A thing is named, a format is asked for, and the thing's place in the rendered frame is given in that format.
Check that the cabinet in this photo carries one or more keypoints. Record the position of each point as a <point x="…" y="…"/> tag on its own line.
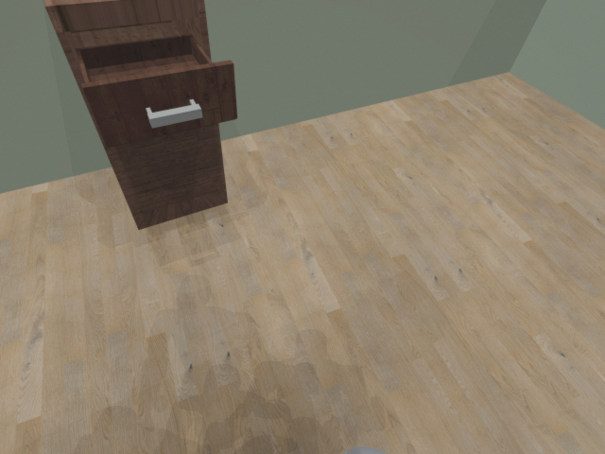
<point x="168" y="176"/>

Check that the handle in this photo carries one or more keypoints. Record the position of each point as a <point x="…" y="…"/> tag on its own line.
<point x="173" y="116"/>

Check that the drawer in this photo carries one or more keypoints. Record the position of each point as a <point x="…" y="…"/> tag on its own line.
<point x="122" y="80"/>

